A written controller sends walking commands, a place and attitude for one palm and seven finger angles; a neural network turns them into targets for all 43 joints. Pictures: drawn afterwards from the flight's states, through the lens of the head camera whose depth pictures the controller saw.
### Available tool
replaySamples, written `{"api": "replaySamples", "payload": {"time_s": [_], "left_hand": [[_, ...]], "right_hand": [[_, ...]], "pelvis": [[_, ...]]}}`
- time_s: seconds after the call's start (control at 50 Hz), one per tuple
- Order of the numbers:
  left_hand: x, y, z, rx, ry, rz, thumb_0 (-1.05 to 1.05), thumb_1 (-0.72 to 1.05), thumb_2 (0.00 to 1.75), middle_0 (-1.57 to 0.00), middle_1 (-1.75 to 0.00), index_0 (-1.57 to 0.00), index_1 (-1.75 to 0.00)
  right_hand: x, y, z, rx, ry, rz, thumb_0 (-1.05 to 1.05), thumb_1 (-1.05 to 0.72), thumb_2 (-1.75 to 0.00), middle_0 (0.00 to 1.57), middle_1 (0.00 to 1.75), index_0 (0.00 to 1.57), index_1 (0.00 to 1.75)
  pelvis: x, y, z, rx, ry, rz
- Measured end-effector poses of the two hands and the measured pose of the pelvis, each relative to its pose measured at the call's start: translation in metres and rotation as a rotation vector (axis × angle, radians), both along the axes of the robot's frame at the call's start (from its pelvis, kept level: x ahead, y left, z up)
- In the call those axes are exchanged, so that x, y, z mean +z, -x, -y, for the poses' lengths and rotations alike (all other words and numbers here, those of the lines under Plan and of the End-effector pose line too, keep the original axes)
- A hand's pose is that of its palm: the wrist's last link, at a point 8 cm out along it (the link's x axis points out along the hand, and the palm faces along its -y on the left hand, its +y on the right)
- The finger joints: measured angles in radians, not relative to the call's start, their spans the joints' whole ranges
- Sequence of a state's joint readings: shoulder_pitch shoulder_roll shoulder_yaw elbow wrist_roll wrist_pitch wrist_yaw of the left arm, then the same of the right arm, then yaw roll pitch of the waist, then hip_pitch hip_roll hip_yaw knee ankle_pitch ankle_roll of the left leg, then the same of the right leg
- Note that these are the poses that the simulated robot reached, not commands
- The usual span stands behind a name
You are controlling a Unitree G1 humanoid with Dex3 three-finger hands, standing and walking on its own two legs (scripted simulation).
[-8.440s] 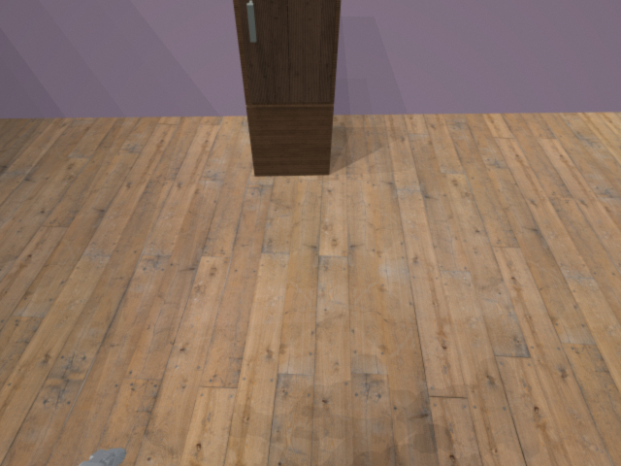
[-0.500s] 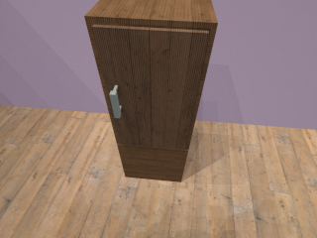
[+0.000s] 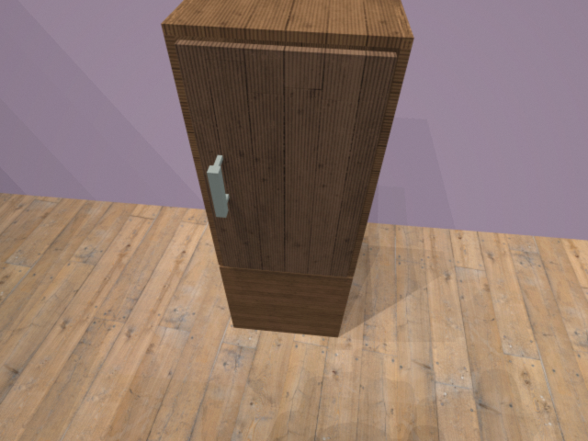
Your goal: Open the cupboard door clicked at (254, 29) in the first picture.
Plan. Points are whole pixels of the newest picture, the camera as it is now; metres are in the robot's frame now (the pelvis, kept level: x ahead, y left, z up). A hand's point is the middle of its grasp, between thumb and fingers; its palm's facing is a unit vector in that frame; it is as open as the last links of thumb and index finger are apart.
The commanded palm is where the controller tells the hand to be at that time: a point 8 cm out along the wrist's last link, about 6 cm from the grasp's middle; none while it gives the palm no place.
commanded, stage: look again from close up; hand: left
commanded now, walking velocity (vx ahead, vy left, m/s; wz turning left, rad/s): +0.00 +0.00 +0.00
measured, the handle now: (220, 186) +0.58 +0.17 -0.01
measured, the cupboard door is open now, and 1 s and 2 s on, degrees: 0 0 0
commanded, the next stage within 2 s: raise the hand with hooked fingers in 0.30 s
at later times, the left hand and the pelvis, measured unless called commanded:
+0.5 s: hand out of the picture +0.13 +0.20 -0.11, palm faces +0.20 -0.97 -0.17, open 7.4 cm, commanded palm +0.12 +0.25 -0.06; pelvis +0.02 +0.01 +0.00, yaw +0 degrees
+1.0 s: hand (148, 406) +0.18 +0.21 -0.05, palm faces -0.02 -1.00 -0.06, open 9.7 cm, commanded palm +0.17 +0.26 -0.04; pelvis -0.01 -0.03 -0.10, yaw +1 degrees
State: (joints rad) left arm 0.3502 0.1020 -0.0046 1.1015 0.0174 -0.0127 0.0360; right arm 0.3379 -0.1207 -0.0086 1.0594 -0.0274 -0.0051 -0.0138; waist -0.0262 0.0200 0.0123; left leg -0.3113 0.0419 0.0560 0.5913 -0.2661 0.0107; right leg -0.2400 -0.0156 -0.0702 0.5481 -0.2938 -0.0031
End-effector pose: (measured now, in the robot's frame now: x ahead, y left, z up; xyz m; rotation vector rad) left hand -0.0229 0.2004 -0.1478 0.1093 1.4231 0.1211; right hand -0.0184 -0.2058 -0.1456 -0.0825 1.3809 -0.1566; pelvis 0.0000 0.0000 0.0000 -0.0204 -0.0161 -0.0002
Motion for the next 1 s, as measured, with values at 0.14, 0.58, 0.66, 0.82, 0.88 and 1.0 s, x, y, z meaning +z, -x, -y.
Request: {"api": "replaySamples", "payload": {"time_s": [0.14, 0.58, 0.66, 0.82, 0.88, 1.0], "left_hand": [[0.009, -0.036, -0.031, -0.005, -0.056, 0.090, 0.00, 0.91, 0.90, -0.20, -0.30, -0.20, -0.30], [0.126, -0.196, -0.046, 0.088, -0.058, 1.022, 0.01, 0.85, 0.87, -0.21, -0.33, -0.20, -0.34], [0.141, -0.218, -0.043, -0.044, 0.021, 1.337, 0.00, 0.79, 0.84, -0.21, -0.38, -0.20, -0.38], [0.085, -0.173, -0.051, -0.131, 0.122, 1.345, 0.01, 0.61, 0.77, -0.23, -0.49, -0.22, -0.49], [0.084, -0.163, -0.059, -0.090, 0.076, 1.361, 0.01, 0.54, 0.74, -0.23, -0.53, -0.23, -0.53], [0.101, -0.186, -0.061, -0.180, 0.080, 1.414, 0.01, 0.40, 0.68, -0.24, -0.62, -0.23, -0.62]], "right_hand": [[0.002, -0.020, -0.001, 0.022, 0.019, 0.029, 0.02, -0.93, -0.90, 0.20, 0.30, 0.20, 0.30], [0.040, -0.125, 0.034, 0.069, 0.147, 0.529, 0.01, -0.91, -0.90, 0.20, 0.30, 0.21, 0.30], [0.050, -0.175, 0.050, 0.119, 0.171, 0.724, 0.01, -0.91, -0.90, 0.20, 0.30, 0.21, 0.30], [0.043, -0.239, 0.064, 0.227, 0.211, 0.938, 0.01, -0.91, -0.90, 0.20, 0.30, 0.20, 0.30], [0.030, -0.243, 0.058, 0.249, 0.204, 0.923, 0.01, -0.91, -0.90, 0.20, 0.30, 0.20, 0.30], [-0.006, -0.218, 0.039, 0.248, 0.142, 0.801, 0.01, -0.90, -0.90, 0.20, 0.30, 0.20, 0.30]], "pelvis": [[0.002, -0.009, -0.010, -0.006, -0.015, -0.003], [-0.008, -0.014, -0.006, 0.024, -0.019, -0.070], [-0.032, -0.004, 0.003, 0.004, -0.021, -0.161], [-0.087, 0.008, 0.019, 0.007, -0.002, -0.248], [-0.097, 0.009, 0.024, 0.018, 0.017, -0.253], [-0.101, 0.015, 0.026, 0.030, 0.045, -0.263]]}}
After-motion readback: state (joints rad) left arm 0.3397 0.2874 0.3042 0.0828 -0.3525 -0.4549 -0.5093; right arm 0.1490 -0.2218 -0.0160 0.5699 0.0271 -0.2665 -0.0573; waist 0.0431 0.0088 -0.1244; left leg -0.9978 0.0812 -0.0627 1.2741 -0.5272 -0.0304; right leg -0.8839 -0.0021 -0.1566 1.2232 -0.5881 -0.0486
